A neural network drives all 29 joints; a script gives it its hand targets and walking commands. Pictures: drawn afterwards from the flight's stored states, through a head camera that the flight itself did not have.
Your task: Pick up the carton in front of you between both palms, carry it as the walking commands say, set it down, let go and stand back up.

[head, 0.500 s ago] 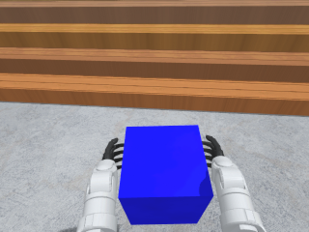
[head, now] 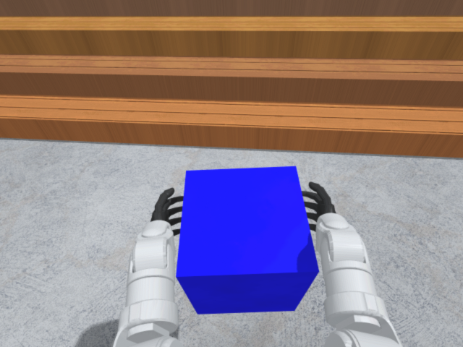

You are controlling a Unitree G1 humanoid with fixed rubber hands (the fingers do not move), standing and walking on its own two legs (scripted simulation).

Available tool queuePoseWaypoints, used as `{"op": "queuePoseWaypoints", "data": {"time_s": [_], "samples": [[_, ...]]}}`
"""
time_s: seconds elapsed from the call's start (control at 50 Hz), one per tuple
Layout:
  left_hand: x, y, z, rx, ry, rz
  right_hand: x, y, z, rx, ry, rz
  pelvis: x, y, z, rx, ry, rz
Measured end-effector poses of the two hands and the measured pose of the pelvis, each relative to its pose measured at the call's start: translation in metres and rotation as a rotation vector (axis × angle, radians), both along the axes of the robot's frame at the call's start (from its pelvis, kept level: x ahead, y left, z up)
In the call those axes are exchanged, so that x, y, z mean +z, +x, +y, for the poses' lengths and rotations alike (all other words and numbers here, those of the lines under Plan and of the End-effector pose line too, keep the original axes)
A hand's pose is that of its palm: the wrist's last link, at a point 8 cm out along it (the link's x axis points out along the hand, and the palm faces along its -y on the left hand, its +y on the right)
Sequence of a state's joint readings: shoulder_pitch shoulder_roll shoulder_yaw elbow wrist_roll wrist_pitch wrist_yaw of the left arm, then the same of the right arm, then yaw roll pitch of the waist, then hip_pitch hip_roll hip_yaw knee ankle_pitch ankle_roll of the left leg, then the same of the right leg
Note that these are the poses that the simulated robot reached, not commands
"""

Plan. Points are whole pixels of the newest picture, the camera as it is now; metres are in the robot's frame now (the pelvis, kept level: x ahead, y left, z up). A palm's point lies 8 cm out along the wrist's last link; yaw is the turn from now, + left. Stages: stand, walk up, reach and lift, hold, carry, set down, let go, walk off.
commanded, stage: reach and lift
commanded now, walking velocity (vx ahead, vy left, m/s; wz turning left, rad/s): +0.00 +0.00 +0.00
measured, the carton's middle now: (243, 244) +0.31 +0.00 -0.04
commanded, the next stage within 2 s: hold in 0.42 s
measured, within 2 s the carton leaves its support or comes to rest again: neither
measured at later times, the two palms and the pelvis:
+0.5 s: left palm (162, 227) +0.30 +0.15 +0.05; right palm (329, 221) +0.30 -0.15 +0.05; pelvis +0.02 +0.00 +0.01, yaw +0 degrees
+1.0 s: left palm (142, 214) +0.31 +0.18 +0.08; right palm (314, 202) +0.32 -0.12 +0.08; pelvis +0.03 +0.02 +0.00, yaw +1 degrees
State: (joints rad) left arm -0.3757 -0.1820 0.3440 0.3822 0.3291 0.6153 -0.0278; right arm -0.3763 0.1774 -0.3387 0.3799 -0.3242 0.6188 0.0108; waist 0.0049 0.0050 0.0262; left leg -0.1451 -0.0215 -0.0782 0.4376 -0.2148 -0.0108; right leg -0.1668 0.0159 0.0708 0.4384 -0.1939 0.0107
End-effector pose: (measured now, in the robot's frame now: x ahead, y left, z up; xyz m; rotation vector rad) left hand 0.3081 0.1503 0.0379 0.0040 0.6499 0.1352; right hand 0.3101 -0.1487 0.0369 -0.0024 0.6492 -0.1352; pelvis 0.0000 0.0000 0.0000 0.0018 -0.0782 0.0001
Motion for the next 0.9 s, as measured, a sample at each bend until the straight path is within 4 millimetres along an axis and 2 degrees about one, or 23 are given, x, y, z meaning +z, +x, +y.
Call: {"op": "queuePoseWaypoints", "data": {"time_s": [0.16,0.32,0.6,0.76,0.9], "samples": [[-0.001,0.0,-0.002,-0.023,0.029,0.024,-0.001,-0.001,-0.001,0.015,-0.023,0.023,0.005,0.015,-0.001,0.001,-0.001,0.007],[0.001,-0.002,-0.004,-0.035,0.036,0.023,0.001,-0.004,-0.004,0.021,-0.037,0.024,0.006,0.021,-0.003,-0.001,-0.003,-0.004],[0.018,-0.01,-0.007,-0.029,0.026,-0.007,0.019,-0.013,-0.006,0.013,-0.034,-0.007,0.005,0.015,-0.003,0.002,-0.003,-0.051],[0.021,-0.015,-0.007,-0.026,0.027,-0.001,0.02,-0.017,-0.007,0.009,-0.02,-0.002,0.004,0.008,-0.003,0.0,-0.001,-0.071],[0.029,-0.008,0.003,-0.014,0.02,-0.04,0.03,-0.008,0.003,0.012,-0.018,-0.041,-0.001,0.013,0.004,0.047,-0.007,0.043]]}}
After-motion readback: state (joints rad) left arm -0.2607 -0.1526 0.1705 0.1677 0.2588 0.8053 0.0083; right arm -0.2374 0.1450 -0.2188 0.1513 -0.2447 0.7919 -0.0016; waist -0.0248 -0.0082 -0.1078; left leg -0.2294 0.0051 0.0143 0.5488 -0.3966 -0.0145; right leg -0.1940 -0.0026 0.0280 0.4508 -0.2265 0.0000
